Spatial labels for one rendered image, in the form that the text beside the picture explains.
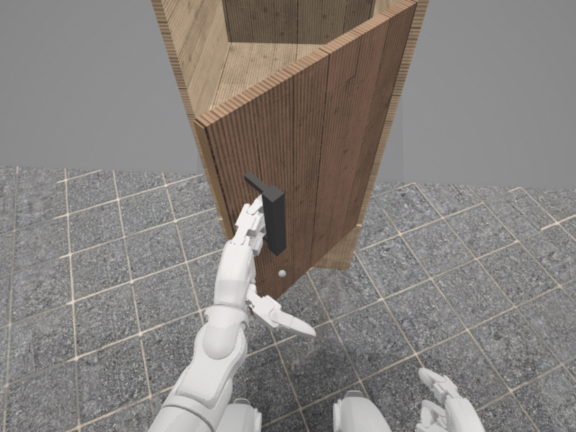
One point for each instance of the robot right hand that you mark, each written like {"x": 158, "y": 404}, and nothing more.
{"x": 459, "y": 414}

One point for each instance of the cupboard door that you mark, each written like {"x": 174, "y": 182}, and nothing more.
{"x": 311, "y": 129}

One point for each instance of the robot left thigh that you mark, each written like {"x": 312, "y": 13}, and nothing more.
{"x": 240, "y": 418}

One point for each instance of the robot left hand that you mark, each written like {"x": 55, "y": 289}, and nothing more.
{"x": 237, "y": 268}

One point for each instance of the handle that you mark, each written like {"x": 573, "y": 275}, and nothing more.
{"x": 274, "y": 212}

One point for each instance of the robot right thigh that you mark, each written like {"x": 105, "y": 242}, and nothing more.
{"x": 357, "y": 414}

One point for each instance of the left robot forearm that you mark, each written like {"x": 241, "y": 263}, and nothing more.
{"x": 203, "y": 390}

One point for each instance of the robot thigh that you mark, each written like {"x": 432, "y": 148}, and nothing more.
{"x": 240, "y": 418}
{"x": 357, "y": 414}

